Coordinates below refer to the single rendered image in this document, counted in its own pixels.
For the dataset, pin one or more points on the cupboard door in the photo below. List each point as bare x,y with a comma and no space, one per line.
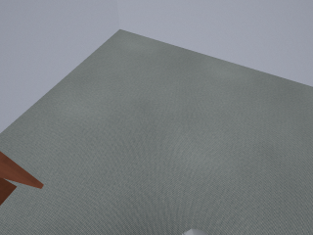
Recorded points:
11,171

